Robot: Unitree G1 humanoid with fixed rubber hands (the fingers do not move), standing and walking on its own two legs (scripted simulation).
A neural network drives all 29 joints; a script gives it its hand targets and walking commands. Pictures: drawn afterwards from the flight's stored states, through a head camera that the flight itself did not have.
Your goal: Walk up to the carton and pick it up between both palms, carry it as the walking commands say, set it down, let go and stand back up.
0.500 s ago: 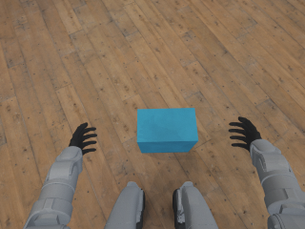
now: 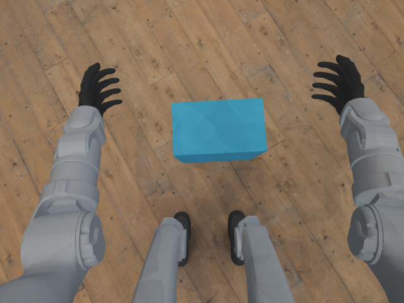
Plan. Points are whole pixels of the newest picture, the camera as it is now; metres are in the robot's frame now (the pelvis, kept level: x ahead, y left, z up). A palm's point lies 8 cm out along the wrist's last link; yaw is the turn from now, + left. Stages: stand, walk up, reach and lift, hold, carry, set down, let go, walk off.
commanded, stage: reach and lift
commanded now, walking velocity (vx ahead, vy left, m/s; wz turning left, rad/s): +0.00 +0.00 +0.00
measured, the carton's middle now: (216, 135) +0.49 -0.03 -0.52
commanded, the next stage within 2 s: none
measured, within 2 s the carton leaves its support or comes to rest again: neither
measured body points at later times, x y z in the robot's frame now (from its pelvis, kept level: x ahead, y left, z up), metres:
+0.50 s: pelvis +0.00 +0.00 -0.05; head +0.31 -0.01 +0.28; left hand +0.51 +0.22 -0.16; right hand +0.52 -0.25 -0.15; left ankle +0.07 +0.12 -0.63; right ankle +0.07 -0.11 -0.63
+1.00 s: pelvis -0.04 +0.00 -0.20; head +0.30 -0.01 +0.10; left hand +0.51 +0.22 -0.32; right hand +0.52 -0.25 -0.31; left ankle +0.06 +0.12 -0.63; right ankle +0.07 -0.11 -0.63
